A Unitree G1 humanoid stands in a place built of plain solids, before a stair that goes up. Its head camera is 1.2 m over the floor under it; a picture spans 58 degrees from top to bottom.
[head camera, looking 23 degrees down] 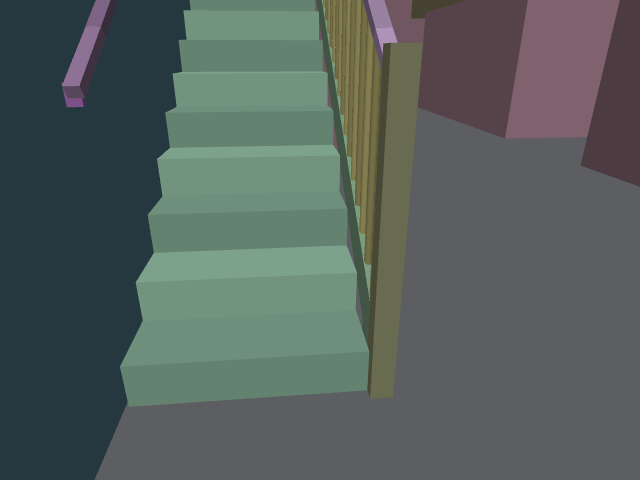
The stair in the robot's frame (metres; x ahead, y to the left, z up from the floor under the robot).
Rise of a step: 0.18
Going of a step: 0.28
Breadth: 0.90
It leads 6 degrees to the left of straight ahead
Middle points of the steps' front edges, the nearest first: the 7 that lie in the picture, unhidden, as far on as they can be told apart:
1.28 0.26 0.19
1.57 0.29 0.37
1.85 0.32 0.56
2.14 0.35 0.74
2.42 0.37 0.93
2.70 0.40 1.11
2.99 0.43 1.30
